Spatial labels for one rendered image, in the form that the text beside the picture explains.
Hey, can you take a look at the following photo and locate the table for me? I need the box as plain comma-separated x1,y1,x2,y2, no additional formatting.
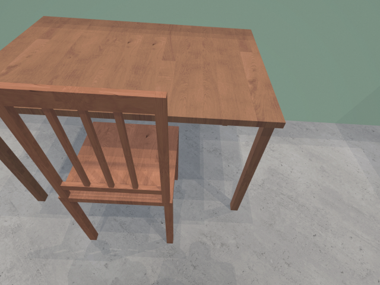
0,16,286,210

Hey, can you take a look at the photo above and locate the chair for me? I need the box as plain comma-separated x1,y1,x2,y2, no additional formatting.
0,82,179,243

